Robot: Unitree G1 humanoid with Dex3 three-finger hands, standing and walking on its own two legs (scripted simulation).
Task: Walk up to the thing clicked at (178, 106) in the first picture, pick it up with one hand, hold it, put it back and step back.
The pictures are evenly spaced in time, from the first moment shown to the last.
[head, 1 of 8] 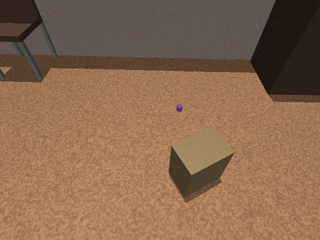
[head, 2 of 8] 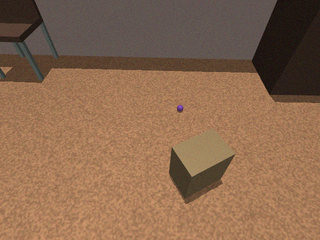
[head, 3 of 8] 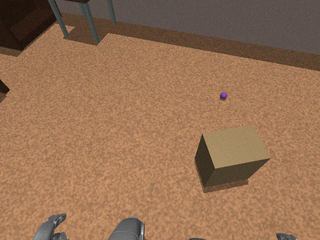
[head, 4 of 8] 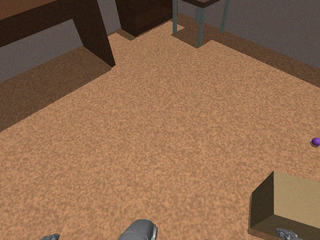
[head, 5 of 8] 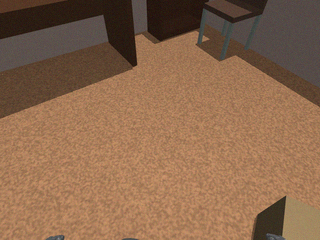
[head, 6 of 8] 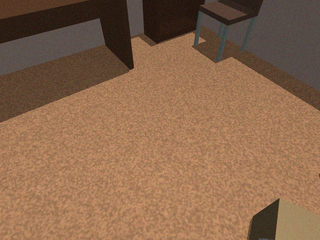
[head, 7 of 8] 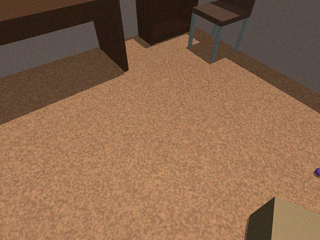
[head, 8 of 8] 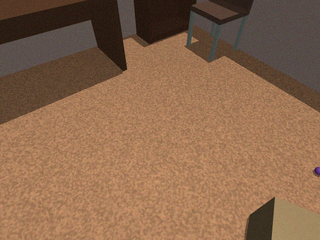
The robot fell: no
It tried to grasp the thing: no
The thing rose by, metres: 0.00
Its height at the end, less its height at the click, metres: +0.00
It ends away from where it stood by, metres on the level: 0.00
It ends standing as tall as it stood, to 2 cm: yes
